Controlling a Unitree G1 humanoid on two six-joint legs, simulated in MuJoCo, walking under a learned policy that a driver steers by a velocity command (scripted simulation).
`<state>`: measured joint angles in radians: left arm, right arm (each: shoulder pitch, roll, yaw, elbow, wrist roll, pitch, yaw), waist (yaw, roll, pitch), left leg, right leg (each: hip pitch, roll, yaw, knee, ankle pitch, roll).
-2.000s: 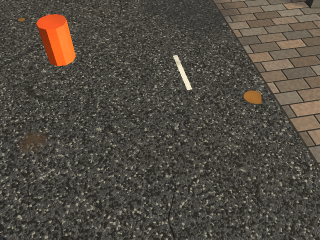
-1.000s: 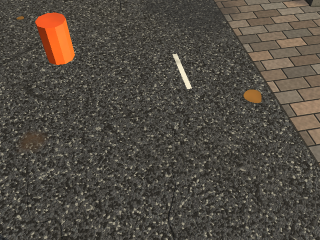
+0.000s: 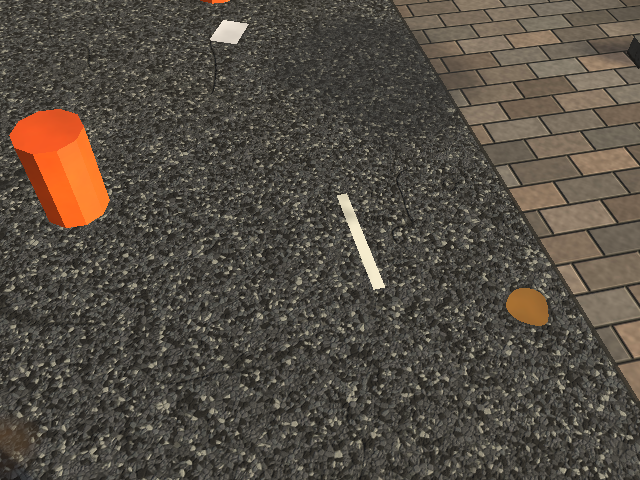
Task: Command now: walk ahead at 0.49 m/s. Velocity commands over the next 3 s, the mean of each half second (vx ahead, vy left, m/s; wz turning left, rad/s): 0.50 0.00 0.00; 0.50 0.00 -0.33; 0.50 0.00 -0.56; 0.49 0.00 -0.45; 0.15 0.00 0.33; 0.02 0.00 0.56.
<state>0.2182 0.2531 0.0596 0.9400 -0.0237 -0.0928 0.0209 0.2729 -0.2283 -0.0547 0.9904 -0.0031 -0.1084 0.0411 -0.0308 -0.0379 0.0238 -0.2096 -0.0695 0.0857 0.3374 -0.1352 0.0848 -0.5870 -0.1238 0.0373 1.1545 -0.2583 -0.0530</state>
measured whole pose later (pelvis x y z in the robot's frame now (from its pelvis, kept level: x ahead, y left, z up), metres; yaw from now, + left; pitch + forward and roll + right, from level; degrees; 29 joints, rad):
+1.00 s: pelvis +0.57 -0.02 -0.01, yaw -11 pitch +2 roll +0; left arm 0.34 0.27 0.08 0.92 -0.04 -0.07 0.02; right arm 0.10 -0.24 -0.06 0.87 0.00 -0.12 0.01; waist 0.02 -0.03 0.02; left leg -0.37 0.01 0.06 0.49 -0.16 0.02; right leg -0.41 -0.01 0.06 1.17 -0.42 -0.04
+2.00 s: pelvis +1.07 -0.26 -0.02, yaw -42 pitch +2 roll +1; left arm 0.35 0.28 0.06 0.77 -0.02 -0.05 0.02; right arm 0.10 -0.27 -0.06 0.77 0.00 -0.12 0.04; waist 0.03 -0.02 0.01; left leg -0.42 -0.04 0.01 0.53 -0.15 0.04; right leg -0.29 0.08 0.15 1.09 -0.50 -0.02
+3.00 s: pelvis +1.18 -0.31 +0.00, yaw -10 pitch +3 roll -3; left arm 0.12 0.32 0.09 0.71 0.00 0.01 0.04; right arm 0.19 -0.31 -0.07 0.62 0.01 0.03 -0.02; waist -0.01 -0.02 0.04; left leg -0.31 -0.05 -0.10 0.46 -0.19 0.05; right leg -0.53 0.01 0.05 0.99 -0.36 0.08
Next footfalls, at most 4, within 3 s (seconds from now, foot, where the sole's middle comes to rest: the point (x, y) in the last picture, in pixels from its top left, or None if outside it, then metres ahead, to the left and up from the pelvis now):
0.34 right None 0.39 -0.16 -0.78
0.88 left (289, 393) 0.70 0.07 -0.78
1.42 right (426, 322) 0.88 -0.27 -0.78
1.92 left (406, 218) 1.23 -0.26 -0.78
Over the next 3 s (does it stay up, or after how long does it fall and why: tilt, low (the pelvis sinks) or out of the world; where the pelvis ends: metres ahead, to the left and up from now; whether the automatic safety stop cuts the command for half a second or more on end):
stays up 1.18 -0.31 0.00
